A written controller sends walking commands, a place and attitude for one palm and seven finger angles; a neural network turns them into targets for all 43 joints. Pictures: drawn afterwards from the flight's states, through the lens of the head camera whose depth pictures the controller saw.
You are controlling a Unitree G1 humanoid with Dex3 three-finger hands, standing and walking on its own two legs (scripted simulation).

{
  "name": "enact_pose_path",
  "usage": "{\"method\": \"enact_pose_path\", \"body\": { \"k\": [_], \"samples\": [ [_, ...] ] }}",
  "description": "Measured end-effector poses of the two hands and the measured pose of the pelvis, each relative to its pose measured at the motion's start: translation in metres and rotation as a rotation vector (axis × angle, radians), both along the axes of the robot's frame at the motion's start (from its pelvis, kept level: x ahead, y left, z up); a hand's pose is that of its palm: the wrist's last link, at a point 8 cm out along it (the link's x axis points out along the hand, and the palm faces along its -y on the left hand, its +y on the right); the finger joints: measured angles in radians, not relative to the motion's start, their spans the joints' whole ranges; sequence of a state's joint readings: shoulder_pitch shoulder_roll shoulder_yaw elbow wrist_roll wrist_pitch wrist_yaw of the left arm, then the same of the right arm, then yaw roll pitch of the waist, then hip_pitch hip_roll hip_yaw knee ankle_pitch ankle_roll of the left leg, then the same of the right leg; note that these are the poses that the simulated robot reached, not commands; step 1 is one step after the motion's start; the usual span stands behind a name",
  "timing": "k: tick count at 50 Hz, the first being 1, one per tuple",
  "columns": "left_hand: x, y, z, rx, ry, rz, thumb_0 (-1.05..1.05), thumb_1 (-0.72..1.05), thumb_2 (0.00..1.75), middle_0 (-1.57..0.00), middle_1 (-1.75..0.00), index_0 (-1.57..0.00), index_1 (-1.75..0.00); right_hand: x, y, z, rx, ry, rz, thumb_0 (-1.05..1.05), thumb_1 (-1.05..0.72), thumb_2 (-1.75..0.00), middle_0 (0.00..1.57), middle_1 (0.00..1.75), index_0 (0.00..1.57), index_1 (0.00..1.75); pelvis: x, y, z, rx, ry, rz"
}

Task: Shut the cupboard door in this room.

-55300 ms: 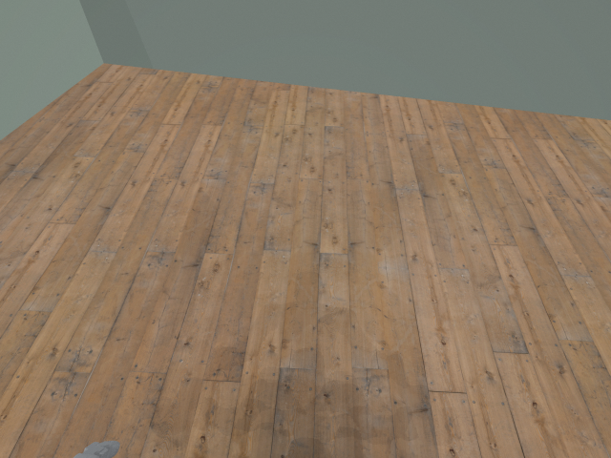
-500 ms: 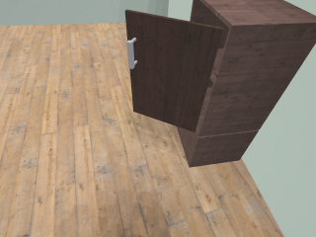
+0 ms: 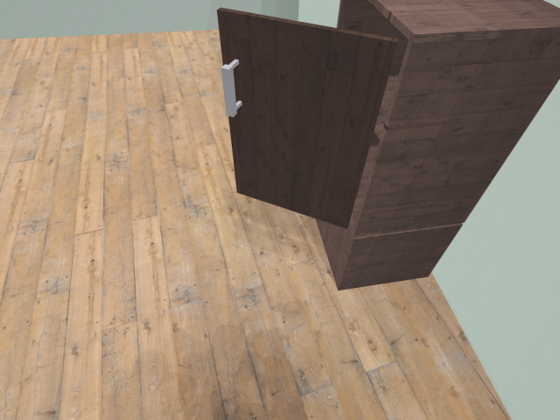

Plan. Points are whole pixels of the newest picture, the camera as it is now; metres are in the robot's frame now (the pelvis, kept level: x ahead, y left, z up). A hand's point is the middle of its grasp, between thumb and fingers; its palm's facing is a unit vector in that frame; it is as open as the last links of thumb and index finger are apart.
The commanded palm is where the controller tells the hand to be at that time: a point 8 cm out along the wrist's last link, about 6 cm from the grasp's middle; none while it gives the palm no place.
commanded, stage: look to check the result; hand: left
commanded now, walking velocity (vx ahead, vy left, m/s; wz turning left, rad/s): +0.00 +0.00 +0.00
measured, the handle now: (233, 88) +0.86 +0.17 +0.04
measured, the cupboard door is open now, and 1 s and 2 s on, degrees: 57 57 57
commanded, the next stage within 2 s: walk to a spot facing it in 0.12 s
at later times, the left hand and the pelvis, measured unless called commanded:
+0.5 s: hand out of the picture +0.00 +0.17 -0.20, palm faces +0.16 -0.97 -0.19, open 7.4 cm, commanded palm none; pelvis +0.01 +0.00 -0.01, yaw +7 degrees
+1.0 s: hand out of the picture +0.04 +0.24 -0.15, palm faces +0.43 -0.86 -0.29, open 7.4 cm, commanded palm none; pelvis +0.01 -0.02 -0.01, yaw +27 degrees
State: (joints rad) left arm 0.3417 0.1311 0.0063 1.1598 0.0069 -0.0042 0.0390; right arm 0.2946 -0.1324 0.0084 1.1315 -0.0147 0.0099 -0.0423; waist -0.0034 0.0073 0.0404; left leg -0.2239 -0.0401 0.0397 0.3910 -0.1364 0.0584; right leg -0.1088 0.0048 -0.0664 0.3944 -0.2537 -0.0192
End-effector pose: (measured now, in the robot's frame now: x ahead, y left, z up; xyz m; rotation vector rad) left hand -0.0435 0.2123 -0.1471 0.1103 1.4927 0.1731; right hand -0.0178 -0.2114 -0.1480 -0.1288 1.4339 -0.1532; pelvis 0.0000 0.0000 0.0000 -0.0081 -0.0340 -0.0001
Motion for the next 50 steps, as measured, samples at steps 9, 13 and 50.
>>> {"method": "enact_pose_path", "body": {
  "k": [9, 13, 50],
  "samples": [
    [0.015, -0.008, -0.001, -0.014, -0.024, -0.006, 0.0, 0.91, 0.9, -0.2, -0.3, -0.2, -0.3, 0.011, -0.004, 0.001, -0.006, -0.017, 0.005, 0.0, -0.92, -0.9, 0.19, 0.3, 0.2, 0.3, 0.005, -0.002, 0.0, 0.003, 0.0, -0.002],
    [0.02, -0.01, -0.002, -0.016, -0.033, -0.009, 0.0, 0.91, 0.9, -0.2, -0.3, -0.2, -0.3, 0.013, -0.006, 0.001, -0.005, -0.014, 0.004, 0.0, -0.92, -0.9, 0.19, 0.3, 0.2, 0.3, 0.007, -0.004, 0.001, 0.003, 0.0, -0.001],
    [0.054, 0.061, 0.026, 0.219, -0.377, 0.306, 0.0, 0.91, 0.9, -0.2, -0.3, -0.2, -0.3, 0.196, -0.029, 0.014, -0.084, -0.188, 0.479, 0.0, -0.91, -0.9, 0.2, 0.3, 0.21, 0.3, 0.007, -0.023, -0.009, -0.044, 0.072, 0.467]
  ]
}}
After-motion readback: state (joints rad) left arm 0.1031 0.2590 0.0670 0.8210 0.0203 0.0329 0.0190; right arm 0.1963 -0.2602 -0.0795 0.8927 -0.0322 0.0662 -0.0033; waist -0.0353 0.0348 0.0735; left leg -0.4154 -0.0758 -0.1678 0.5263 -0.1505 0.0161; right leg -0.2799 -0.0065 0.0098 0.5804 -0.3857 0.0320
